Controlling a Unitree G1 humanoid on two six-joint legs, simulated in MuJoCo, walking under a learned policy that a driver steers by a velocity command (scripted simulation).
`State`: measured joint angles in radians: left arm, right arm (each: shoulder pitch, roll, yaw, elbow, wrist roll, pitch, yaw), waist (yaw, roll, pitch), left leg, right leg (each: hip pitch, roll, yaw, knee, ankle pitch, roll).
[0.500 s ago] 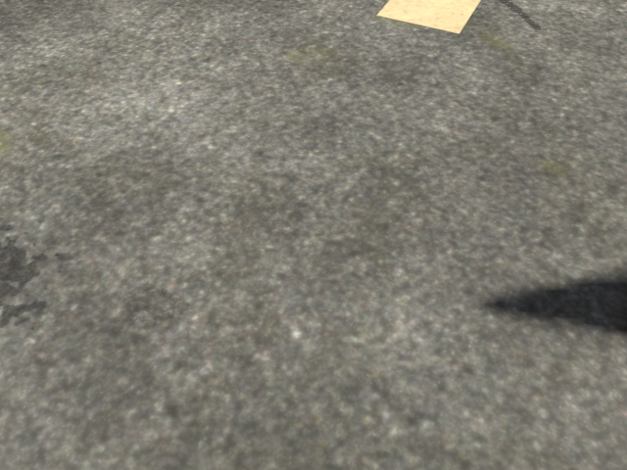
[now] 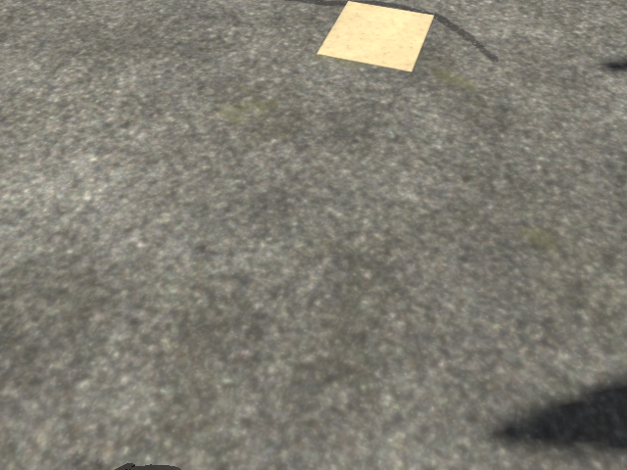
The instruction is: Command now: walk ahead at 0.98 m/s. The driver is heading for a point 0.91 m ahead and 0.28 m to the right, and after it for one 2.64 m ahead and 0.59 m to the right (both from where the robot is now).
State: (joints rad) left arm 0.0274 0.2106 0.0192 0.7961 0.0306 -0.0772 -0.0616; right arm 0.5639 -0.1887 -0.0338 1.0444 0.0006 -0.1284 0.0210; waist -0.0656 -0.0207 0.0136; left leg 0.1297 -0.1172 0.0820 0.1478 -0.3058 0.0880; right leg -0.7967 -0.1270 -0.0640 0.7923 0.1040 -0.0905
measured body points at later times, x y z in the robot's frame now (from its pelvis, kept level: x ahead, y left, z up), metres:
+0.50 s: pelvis +0.49 -0.01 +0.00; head +0.52 -0.01 +0.45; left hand +0.37 +0.23 -0.13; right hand +0.74 -0.22 -0.07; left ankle +0.72 +0.14 -0.68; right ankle +0.32 -0.07 -0.73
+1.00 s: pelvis +0.95 -0.06 -0.02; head +0.97 -0.08 +0.43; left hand +1.28 +0.02 -0.08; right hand +0.76 -0.26 -0.16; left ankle +0.77 +0.11 -0.72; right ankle +1.10 -0.20 -0.70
